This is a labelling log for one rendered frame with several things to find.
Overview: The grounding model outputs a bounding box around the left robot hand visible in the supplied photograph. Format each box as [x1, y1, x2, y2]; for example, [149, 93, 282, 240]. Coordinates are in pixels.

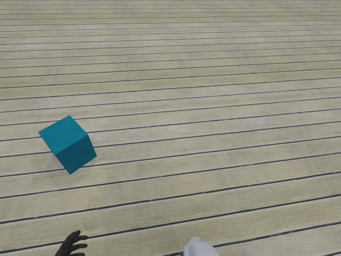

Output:
[55, 230, 88, 256]

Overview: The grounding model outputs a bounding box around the carton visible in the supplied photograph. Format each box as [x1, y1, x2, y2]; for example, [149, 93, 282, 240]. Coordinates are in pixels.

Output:
[38, 115, 97, 175]

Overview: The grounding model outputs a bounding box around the right robot shin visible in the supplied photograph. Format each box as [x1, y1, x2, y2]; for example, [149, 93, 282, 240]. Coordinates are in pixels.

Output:
[188, 237, 201, 244]

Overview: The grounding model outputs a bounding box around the robot right thigh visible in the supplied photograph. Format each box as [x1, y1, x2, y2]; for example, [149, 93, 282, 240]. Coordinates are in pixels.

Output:
[183, 241, 220, 256]

